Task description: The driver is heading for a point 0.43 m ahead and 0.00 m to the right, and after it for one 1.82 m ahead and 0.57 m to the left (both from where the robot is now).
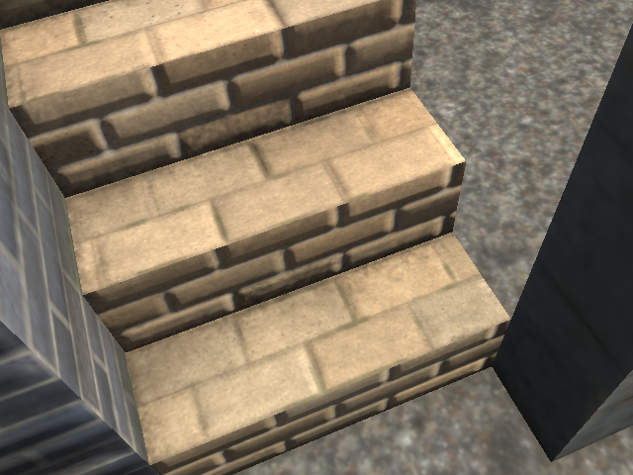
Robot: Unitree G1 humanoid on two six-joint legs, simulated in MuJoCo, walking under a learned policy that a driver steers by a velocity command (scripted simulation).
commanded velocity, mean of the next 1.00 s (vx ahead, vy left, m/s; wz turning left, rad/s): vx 0.37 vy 0.22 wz -0.32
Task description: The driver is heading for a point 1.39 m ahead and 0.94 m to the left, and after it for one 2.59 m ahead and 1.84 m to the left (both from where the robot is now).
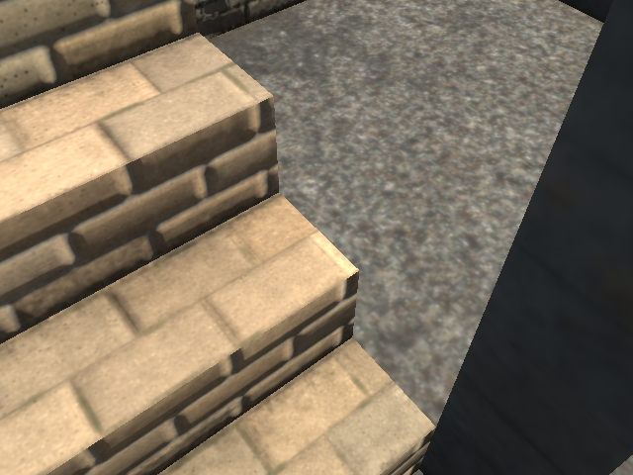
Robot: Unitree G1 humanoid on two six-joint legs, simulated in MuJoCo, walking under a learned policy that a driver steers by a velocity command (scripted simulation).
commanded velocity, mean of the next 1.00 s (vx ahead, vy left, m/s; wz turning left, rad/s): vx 0.13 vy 0.05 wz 0.83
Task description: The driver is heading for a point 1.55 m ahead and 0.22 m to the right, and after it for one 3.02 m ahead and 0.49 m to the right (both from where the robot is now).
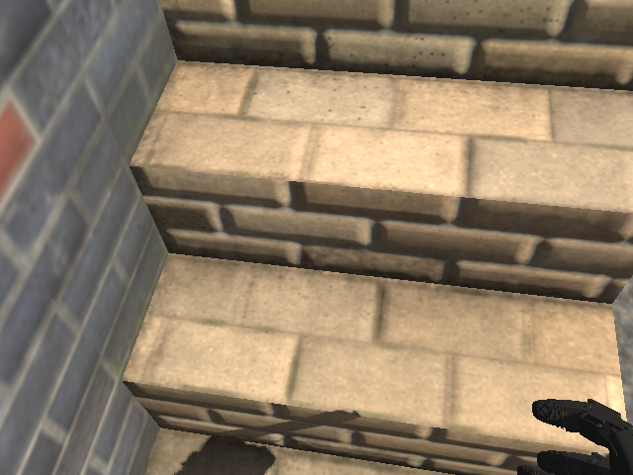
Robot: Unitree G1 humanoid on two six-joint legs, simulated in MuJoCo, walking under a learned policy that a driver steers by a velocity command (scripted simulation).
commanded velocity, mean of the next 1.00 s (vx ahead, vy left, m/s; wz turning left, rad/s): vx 0.04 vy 0.00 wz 0.18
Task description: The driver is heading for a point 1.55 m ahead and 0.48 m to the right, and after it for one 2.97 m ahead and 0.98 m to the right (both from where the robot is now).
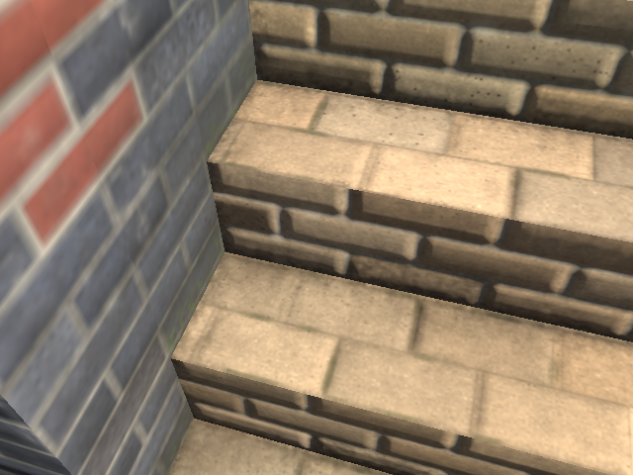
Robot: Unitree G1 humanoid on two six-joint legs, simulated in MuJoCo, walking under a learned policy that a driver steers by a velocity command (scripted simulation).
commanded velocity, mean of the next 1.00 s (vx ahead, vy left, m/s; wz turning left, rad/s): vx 0.11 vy -0.02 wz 0.00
